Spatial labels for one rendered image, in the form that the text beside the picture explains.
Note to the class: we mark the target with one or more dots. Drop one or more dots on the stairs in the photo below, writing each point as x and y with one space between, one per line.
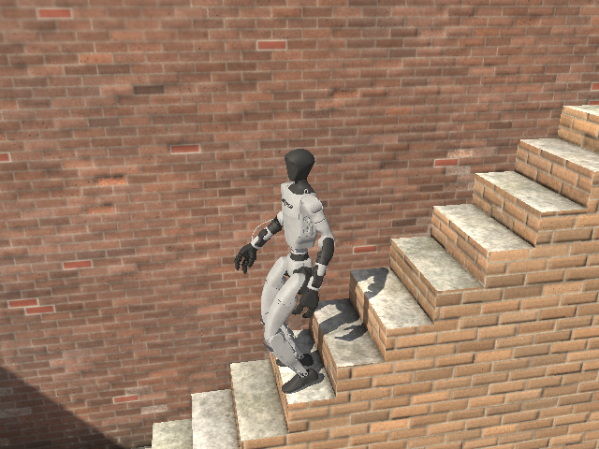
483 335

